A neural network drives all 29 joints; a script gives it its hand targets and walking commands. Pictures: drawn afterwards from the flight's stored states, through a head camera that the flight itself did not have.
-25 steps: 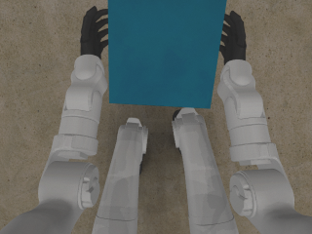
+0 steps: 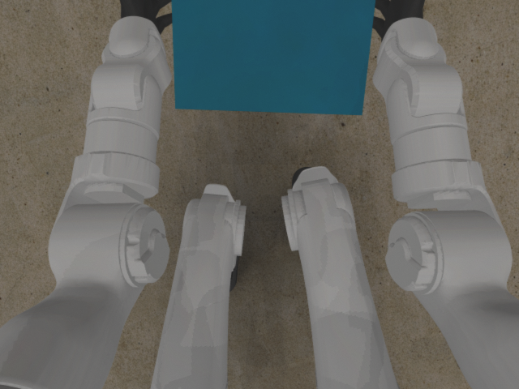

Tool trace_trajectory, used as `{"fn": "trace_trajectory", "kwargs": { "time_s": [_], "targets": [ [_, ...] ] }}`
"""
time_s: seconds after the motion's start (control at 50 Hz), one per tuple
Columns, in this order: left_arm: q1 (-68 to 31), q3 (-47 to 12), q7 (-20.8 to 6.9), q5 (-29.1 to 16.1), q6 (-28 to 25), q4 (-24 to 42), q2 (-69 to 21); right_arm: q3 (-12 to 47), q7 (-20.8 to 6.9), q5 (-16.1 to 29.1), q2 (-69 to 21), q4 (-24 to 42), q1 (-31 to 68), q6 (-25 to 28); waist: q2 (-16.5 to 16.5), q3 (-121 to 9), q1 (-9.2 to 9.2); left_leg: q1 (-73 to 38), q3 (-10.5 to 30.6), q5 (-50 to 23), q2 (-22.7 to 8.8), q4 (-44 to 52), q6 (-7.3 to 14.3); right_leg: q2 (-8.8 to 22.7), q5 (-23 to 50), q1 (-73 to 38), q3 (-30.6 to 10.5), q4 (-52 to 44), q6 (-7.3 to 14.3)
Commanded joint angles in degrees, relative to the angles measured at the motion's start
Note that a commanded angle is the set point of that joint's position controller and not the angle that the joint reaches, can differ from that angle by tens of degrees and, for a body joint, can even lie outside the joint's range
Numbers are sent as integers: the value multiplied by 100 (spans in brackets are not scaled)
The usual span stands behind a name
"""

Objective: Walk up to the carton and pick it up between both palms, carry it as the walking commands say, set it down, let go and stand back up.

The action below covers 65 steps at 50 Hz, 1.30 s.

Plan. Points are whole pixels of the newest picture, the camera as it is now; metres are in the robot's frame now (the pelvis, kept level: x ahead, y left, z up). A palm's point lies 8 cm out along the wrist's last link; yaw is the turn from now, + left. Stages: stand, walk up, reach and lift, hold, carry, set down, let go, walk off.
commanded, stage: set down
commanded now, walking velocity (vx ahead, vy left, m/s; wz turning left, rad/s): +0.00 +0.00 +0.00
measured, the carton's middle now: (267, 31) +0.55 -0.04 -0.19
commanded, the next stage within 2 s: none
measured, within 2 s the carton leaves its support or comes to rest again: rests again in 1.40 s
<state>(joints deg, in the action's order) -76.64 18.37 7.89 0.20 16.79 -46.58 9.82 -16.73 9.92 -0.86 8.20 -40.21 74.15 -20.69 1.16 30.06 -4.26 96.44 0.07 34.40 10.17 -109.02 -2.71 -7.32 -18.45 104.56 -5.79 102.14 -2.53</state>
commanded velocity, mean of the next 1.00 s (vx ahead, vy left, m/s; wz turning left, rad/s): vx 0.00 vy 0.00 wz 0.00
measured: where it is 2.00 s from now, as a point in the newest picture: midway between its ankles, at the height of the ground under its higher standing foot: (270, 245)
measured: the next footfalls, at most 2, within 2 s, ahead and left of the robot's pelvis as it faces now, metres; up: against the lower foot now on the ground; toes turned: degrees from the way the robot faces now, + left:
none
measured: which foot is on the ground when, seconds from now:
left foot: down 0.00-1.00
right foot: down 0.00-1.00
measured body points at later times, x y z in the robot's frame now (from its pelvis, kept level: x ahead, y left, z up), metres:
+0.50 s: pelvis +0.02 +0.00 -0.06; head +0.38 -0.03 +0.20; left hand +0.58 +0.11 -0.21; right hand +0.55 -0.18 -0.22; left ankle +0.12 +0.12 -0.44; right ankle +0.20 -0.11 -0.44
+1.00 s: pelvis +0.04 +0.00 -0.09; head +0.40 -0.01 +0.16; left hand +0.59 +0.10 -0.27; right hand +0.56 -0.19 -0.27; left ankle +0.12 +0.11 -0.44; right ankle +0.20 -0.11 -0.44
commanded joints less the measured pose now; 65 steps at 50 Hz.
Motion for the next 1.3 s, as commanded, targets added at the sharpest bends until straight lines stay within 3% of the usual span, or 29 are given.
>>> {"fn": "trace_trajectory", "kwargs": {
  "time_s": [0.0, 0.02, 0.06, 0.08, 0.1, 0.14, 0.22, 0.3, 0.34, 0.36, 0.38, 0.44, 0.46, 0.58, 0.62, 0.64, 0.66, 0.74, 0.76, 0.78, 0.84, 0.9, 1.0, 1.1, 1.12, 1.18, 1.22, 1.26, 1.28],
  "targets": [
    [-4475, -2636, -1197, -663, -266, 1606, -5705, 3014, -968, 690, -6129, 1061, 4288, 240, -633, -12850, 230, -1247, -227, -732, -16, 1178, 409, 16, -177, -6416, 325, -671, 10],
    [-4730, -2782, -1283, -719, -223, 1404, -5904, 2678, -1020, 488, -6238, 441, 3783, 149, -515, -12376, 19, -808, -194, -440, -31, 1351, 369, 8, -164, -6224, 399, -735, 140],
    [-4752, -2993, -1227, -866, -127, 1588, -6053, 3457, -1050, 1102, -6193, 2139, 5038, 285, -343, -13846, 492, -1461, -283, -865, 30, 1123, 420, 22, 193, -6555, 430, -396, 65],
    [-4883, -3054, -1199, -1053, -95, 1987, -5735, 3573, -1021, 1161, -5786, 2236, 5194, 220, -293, -13979, 291, -1369, -168, -958, 16, 1039, 456, 109, 574, -6499, 579, -111, -17],
    [-5123, -2981, -1128, -1044, -77, 2269, -5488, 3482, -1051, 1198, -5614, 2294, 5367, 179, -159, -13893, 526, -1701, -228, -1184, 28, 1082, 403, 82, 725, -6301, 656, -58, 12],
    [-4319, -2866, -1146, -812, 41, 1199, -5727, 3423, -1124, 1168, -5604, 1851, 5145, 165, -243, -12944, 535, -1585, -141, -805, 10, 1159, 381, 130, 194, -5615, 594, -276, -22],
    [-5229, -3544, -1047, -1363, -179, 3167, -5551, 3849, -1124, 1502, -5746, 2715, 4869, 96, -424, -14988, 279, -1639, -348, -1706, 49, 621, 369, 85, 2034, -6779, 610, 291, 55],
    [-4607, -3668, -939, -1438, -84, 2459, -5777, 3634, -1025, 1447, -5257, 3041, 5091, 270, -440, -14787, 116, -1990, -59, -1733, 45, 687, 397, 82, 1911, -6097, 887, 551, 23],
    [-4681, -3706, -883, -1375, -168, 2928, -5581, 3650, -1078, 1504, -5207, 2783, 5031, 300, -158, -14169, 322, -1803, -139, -1935, 51, 520, 309, 64, 1923, -5632, 744, 638, 84],
    [-4832, -3675, -813, -1394, -153, 2607, -5535, 3445, -1116, 1309, -5056, 2341, 4767, 272, -207, -14006, 7, -1893, -72, -1671, 5, 523, 284, 31, 1669, -5354, 889, 650, 77],
    [-4773, -3353, -788, -1141, -142, 2035, -5565, 3213, -1094, 1238, -5145, 1705, 4700, 290, 63, -13210, 258, -1641, -152, -1423, -44, 563, 226, 81, 1282, -4940, 753, 526, 105],
    [-5294, -3697, -909, -1427, -360, 2358, -5859, 3077, -1184, 1155, -5085, 1747, 4824, 493, 59, -12889, -238, -1279, -102, -1257, -15, 435, 236, 97, 1301, -4612, 856, 677, 164],
    [-5292, -3328, -923, -1153, -319, 1813, -5809, 3004, -1203, 1090, -5051, 1158, 4722, 441, 243, -12603, -134, -1168, -195, -1290, -7, 353, 194, 80, 1281, -4741, 764, 511, 194],
    [-5023, -3250, -1027, -1211, -404, 1643, -5900, 2871, -1211, 969, -4781, 1513, 5177, 667, 12, -12599, -426, -613, -218, -1486, 10, 31, 236, 110, 1788, -4937, 875, 925, 100],
    [-4986, -3548, -954, -1198, -424, 1890, -5625, 3094, -1226, 1226, -5054, 1895, 5115, 666, -92, -13544, -150, -1306, -272, -2047, -41, 9, 194, 88, 2418, -5383, 896, 1055, 37],
    [-5307, -3540, -897, -1333, -445, 1964, -5885, 2912, -1264, 1161, -4989, 1364, 5059, 631, 37, -13160, -419, -1265, -220, -1769, 2, -31, 213, 77, 1839, -4769, 998, 1076, 36],
    [-4866, -3355, -854, -1127, -378, 1523, -5607, 2900, -1272, 1316, -4727, 1391, 5338, 667, 418, -12233, -67, -1067, -235, -1675, -2, 45, 245, 132, 1549, -4373, 841, 997, 21],
    [-4825, -3239, -959, -1059, -577, 1354, -5722, 2812, -1407, 1228, -4801, 1294, 5384, 855, 379, -11543, -37, -741, -110, -1674, 22, -127, 259, 136, 1562, -3796, 759, 1259, 122],
    [-4959, -3004, -1002, -1041, -684, 1146, -5589, 2685, -1428, 1156, -4754, 1070, 5122, 914, 6, -11497, -149, -234, -237, -1663, 30, -268, 227, 94, 1830, -4021, 754, 1177, 163],
    [-5218, -3072, -1010, -1120, -759, 1135, -5538, 2575, -1385, 1082, -4584, 998, 5166, 992, 157, -11433, -382, -231, -161, -1828, 20, -255, 191, 108, 2046, -4080, 823, 1330, 147],
    [-5043, -3407, -831, -1130, -755, 1278, -5610, 2667, -1261, 1497, -4687, 1332, 5465, 1060, 584, -12436, -158, -1088, -238, -2213, 66, -335, 219, 57, 2321, -4254, 842, 1412, 72],
    [-5229, -3325, -830, -1159, -804, 1170, -5607, 2523, -1302, 1268, -4681, 527, 5046, 1084, 640, -11310, -229, -605, -88, -1837, 40, -165, 180, 118, 1865, -3531, 874, 1468, 178],
    [-5448, -3648, -796, -1330, -855, 2080, -5372, 2557, -1259, 1534, -4543, 1191, 5041, 1121, 851, -12491, -378, -1247, -216, -2468, -9, -463, 99, 63, 2600, -4193, 751, 1546, 232],
    [-4880, -3159, -941, -1061, -757, 935, -5365, 2271, -1463, 1212, -4722, 186, 4817, 1027, 494, -9992, -213, -123, -36, -1387, -10, -171, 218, 139, 1277, -2778, 823, 1422, 206],
    [-4744, -3171, -981, -1061, -698, 361, -5728, 2237, -1483, 1023, -4416, -106, 4910, 1036, 582, -9828, -413, -140, -89, -1268, 27, -293, 181, 171, 1041, -2669, 855, 1415, 240],
    [-5397, -3298, -1042, -1232, -845, 1275, -5667, 2200, -1542, 1162, -4840, 227, 4965, 1079, 517, -10783, -658, -581, -20, -1874, 36, -383, 192, 160, 1670, -3002, 931, 1513, 250],
    [-5163, -3039, -1084, -1135, -777, 597, -5763, 2014, -1582, 1042, -4686, -176, 4894, 1054, 597, -10211, -768, -213, -125, -1742, 27, -512, 170, 151, 1639, -2680, 937, 1467, 255],
    [-5491, -3239, -1024, -1220, -813, 1075, -5657, 2148, -1624, 1335, -4548, 596, 5455, 1159, 844, -10891, -517, -457, -166, -2029, 27, -548, 126, 161, 1928, -2847, 888, 1601, 296],
    [-5469, -3406, -1033, -1267, -856, 1111, -5733, 1993, -1621, 1230, -4490, 241, 5210, 1150, 925, -10780, -758, -633, -22, -2082, -12, -412, 109, 203, 1756, -2437, 989, 1647, 272]
  ]
}}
